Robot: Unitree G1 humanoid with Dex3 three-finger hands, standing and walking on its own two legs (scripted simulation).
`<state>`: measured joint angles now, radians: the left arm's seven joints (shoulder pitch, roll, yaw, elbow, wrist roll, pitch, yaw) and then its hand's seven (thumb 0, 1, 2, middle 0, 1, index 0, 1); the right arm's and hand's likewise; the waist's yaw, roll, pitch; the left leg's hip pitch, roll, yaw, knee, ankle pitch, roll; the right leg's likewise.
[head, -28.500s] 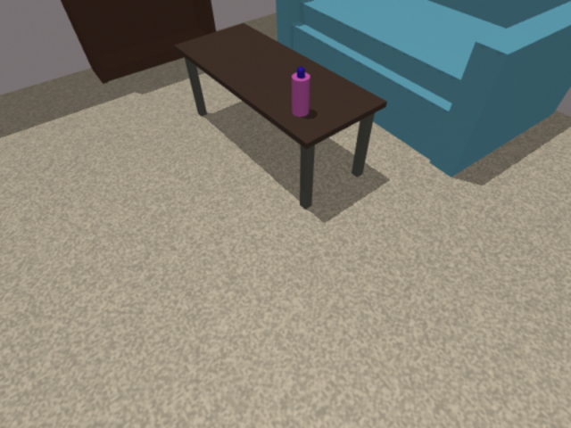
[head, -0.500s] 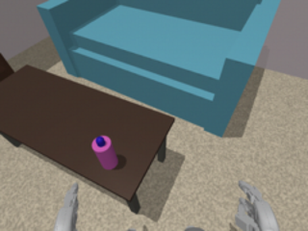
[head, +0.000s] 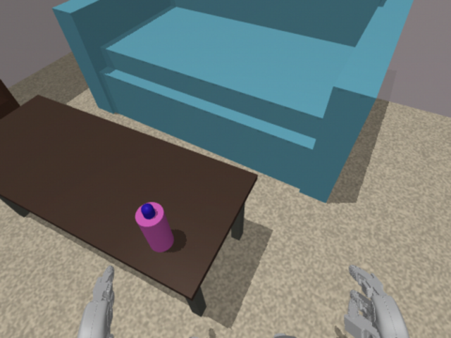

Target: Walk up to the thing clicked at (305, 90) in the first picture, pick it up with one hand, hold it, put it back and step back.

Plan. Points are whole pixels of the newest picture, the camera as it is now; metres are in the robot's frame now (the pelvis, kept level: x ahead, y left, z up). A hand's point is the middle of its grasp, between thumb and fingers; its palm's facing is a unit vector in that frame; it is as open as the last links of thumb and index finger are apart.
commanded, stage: home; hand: left
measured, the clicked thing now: (154, 225) +0.44 +0.21 -0.19
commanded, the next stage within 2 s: stand in 0.92 s
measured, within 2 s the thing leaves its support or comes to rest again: neither
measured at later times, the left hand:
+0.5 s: hand (135, 324) +0.17 +0.18 -0.04, palm faces +0.12 -0.96 -0.25, open 17.3 cm
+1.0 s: hand (133, 335) +0.16 +0.18 -0.05, palm faces +0.10 -0.95 -0.29, open 17.4 cm
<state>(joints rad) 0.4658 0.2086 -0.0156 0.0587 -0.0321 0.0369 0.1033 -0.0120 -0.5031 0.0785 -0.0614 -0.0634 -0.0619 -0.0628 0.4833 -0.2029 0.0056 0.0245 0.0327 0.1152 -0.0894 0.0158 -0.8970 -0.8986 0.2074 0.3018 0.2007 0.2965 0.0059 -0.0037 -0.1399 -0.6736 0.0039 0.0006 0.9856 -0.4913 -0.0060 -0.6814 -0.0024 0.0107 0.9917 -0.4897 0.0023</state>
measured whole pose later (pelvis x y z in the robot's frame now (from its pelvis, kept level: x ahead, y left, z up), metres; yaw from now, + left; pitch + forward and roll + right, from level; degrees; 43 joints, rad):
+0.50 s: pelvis +0.00 +0.00 +0.00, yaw +0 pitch +10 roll -1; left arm 0.50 0.21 -0.01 0.02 -0.03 0.07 0.12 -0.01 -0.52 0.07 -0.06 -0.06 -0.06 -0.06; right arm 0.39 -0.22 0.02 0.23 0.04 0.08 -0.10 0.01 -0.90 -0.90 0.21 0.30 0.20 0.30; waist -0.01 0.00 -0.14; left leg -0.66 0.02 -0.02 0.99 -0.50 -0.01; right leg -0.66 0.01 -0.01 0.98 -0.49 0.00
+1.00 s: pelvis -0.01 +0.00 +0.01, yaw +1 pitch +7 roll -1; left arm 0.46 0.22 -0.02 0.04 0.01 0.15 0.13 -0.01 -0.53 0.06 -0.06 -0.06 -0.06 -0.06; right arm 0.28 -0.22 0.02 0.48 0.00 -0.08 -0.13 0.01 -0.90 -0.90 0.21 0.30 0.20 0.30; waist -0.02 0.02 -0.09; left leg -0.62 0.02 -0.04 0.97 -0.47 -0.01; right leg -0.60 0.01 -0.03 0.94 -0.46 -0.01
